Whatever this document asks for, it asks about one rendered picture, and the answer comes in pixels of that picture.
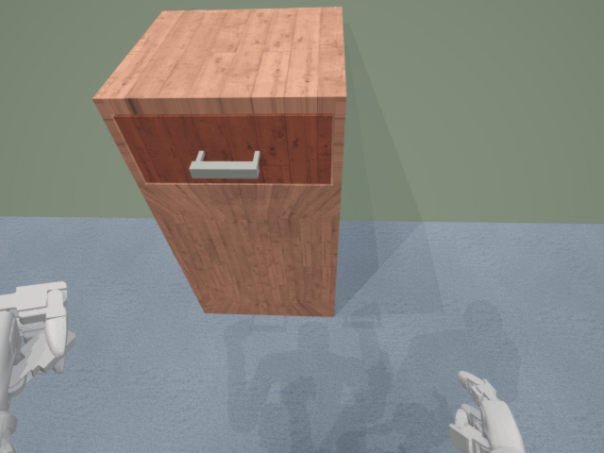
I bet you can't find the left robot hand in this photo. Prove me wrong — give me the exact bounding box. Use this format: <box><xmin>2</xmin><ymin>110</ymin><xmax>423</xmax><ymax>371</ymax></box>
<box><xmin>0</xmin><ymin>281</ymin><xmax>76</xmax><ymax>411</ymax></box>

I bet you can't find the handle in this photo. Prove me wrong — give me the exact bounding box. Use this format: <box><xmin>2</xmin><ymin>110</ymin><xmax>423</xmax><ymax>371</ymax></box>
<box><xmin>189</xmin><ymin>151</ymin><xmax>260</xmax><ymax>178</ymax></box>

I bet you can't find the right robot hand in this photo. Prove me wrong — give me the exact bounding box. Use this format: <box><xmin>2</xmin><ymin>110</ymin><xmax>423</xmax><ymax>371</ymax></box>
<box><xmin>449</xmin><ymin>371</ymin><xmax>526</xmax><ymax>453</ymax></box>

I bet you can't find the drawer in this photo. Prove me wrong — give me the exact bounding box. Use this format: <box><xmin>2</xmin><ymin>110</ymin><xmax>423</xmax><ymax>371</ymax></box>
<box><xmin>114</xmin><ymin>113</ymin><xmax>332</xmax><ymax>184</ymax></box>

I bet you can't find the cabinet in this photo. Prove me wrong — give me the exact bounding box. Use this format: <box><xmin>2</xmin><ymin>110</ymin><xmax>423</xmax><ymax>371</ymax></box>
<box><xmin>92</xmin><ymin>7</ymin><xmax>346</xmax><ymax>317</ymax></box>

